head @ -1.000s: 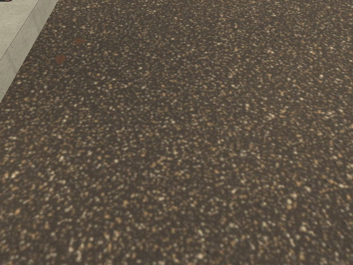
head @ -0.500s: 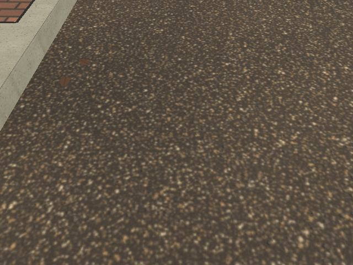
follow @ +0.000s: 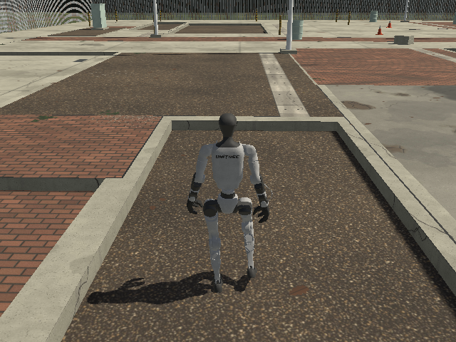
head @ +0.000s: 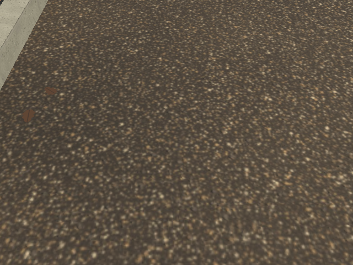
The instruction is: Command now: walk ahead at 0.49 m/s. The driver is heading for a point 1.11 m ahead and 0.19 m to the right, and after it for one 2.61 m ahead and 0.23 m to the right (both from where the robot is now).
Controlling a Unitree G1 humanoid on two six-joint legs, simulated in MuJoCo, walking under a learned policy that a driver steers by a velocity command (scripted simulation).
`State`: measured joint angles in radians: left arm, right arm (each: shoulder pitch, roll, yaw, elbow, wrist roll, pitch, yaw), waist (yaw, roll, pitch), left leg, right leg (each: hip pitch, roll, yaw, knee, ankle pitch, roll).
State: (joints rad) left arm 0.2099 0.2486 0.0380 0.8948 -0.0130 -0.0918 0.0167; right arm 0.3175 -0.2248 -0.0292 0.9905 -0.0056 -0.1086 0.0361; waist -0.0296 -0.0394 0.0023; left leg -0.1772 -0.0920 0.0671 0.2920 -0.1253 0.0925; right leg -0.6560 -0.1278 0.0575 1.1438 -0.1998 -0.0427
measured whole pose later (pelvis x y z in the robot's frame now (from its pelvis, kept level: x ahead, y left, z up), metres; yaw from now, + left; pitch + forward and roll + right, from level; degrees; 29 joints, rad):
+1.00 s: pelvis +0.55 -0.01 -0.01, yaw +0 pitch +2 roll +0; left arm 0.31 0.25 0.05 0.97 -0.03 -0.10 0.00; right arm 0.15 -0.24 -0.05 0.90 0.00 -0.10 0.03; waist 0.01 -0.03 0.03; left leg -0.37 -0.03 0.07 0.48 -0.15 0.06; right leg -0.38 -0.03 0.04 1.19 -0.38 -0.05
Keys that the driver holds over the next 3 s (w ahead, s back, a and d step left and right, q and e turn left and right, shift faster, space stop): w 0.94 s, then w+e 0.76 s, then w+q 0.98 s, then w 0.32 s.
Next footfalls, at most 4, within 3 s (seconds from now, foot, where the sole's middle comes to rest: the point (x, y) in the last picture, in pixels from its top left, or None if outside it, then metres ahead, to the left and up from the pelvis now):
0.30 right None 0.34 -0.17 -0.78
0.88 left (159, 232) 0.65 0.07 -0.78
1.46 right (215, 172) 0.94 -0.18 -0.78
1.98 left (191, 118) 1.29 -0.09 -0.78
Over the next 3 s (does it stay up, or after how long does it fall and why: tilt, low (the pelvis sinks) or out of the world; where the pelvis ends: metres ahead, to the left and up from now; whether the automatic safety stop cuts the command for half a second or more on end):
stays up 1.63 -0.17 -0.02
